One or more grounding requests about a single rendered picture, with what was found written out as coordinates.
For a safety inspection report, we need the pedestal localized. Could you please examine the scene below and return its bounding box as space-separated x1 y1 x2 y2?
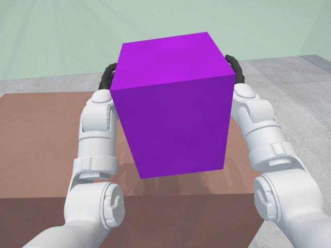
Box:
0 91 264 248

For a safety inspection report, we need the left robot hand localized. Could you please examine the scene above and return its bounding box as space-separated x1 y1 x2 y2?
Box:
98 63 117 90

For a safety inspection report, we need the left robot forearm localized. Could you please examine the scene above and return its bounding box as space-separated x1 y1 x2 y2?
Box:
64 89 119 218

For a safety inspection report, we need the robot left upper arm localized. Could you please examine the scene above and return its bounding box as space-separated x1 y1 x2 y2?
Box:
22 182 125 248

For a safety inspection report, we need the robot right upper arm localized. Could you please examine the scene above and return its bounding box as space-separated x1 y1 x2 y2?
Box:
253 168 331 248

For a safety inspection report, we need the right robot hand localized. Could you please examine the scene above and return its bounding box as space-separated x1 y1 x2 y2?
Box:
225 55 245 84

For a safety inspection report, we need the carton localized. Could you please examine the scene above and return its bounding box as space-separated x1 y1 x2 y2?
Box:
110 32 236 179

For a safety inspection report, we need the right robot forearm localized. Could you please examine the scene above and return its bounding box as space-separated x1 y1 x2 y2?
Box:
230 83 324 207

